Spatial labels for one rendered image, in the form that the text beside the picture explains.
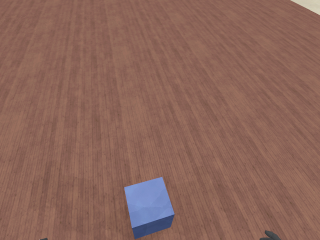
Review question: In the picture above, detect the robot right hand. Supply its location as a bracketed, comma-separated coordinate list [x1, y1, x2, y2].
[259, 230, 281, 240]

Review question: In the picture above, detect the carton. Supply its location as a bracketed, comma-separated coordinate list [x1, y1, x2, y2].
[124, 177, 175, 239]

